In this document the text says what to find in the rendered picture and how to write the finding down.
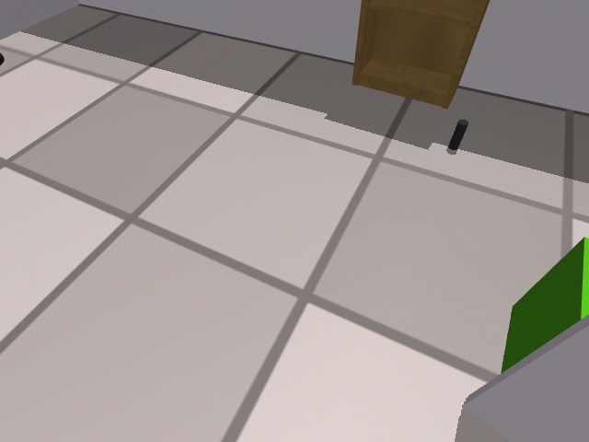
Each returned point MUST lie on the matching bookshelf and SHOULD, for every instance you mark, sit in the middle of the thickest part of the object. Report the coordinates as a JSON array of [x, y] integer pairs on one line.
[[417, 49]]

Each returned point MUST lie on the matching can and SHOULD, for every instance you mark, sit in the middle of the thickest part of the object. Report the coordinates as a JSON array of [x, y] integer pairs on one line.
[[458, 134]]

